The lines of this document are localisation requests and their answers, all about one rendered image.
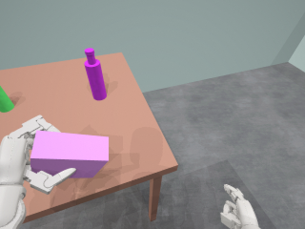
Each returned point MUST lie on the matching table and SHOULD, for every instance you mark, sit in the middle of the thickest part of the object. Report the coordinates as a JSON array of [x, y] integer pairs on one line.
[[61, 92]]

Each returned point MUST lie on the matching robot left forearm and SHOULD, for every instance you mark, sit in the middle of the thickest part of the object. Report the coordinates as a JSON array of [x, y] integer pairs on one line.
[[12, 207]]

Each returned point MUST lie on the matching sponge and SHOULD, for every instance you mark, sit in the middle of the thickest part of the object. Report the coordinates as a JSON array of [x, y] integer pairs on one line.
[[54, 152]]

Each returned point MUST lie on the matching robot right hand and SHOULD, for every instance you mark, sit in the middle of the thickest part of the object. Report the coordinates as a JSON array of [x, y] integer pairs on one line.
[[242, 212]]

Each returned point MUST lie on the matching robot left hand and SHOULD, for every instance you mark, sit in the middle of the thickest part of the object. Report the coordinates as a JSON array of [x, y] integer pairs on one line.
[[15, 153]]

